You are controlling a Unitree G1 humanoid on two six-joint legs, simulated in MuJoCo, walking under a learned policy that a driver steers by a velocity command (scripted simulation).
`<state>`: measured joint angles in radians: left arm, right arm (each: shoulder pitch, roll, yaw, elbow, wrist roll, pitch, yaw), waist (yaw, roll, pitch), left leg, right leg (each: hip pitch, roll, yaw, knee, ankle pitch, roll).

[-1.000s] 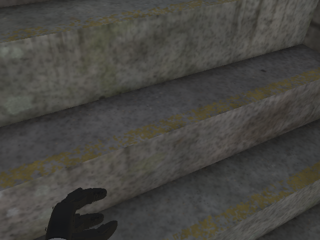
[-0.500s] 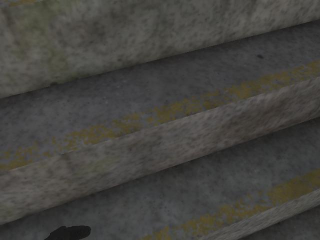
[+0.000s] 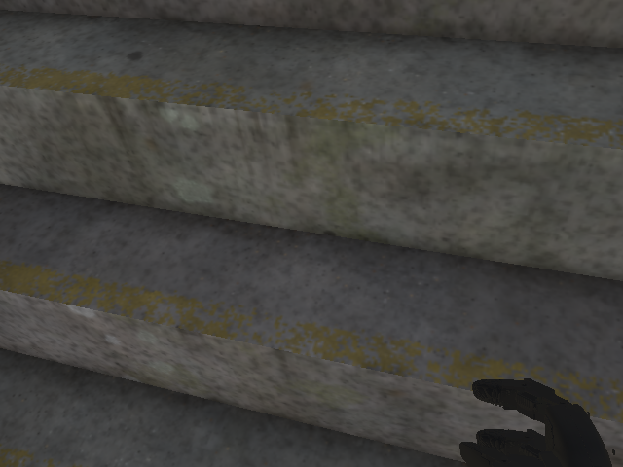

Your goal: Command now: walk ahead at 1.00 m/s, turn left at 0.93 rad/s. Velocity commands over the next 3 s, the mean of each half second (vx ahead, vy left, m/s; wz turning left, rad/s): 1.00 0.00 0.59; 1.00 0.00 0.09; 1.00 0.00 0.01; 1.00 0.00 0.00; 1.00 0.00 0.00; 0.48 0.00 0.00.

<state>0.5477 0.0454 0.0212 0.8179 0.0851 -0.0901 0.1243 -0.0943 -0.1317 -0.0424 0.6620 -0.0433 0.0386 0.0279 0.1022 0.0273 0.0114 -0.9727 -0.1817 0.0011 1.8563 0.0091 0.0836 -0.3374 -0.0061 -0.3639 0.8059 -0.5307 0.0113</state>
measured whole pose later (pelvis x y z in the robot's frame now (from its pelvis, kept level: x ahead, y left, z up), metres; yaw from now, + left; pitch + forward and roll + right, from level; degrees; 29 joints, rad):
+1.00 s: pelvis -0.13 +0.00 -0.19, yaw +9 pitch +5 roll -1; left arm -0.17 -0.05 -0.09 0.54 0.06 -0.02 -0.02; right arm 0.66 -0.09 -0.04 0.99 -0.02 -0.15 -0.05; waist -0.17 -0.07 -0.03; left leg -0.20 -0.04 0.08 0.36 -0.25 0.08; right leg -1.21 -0.09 -0.06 2.36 -0.18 -0.07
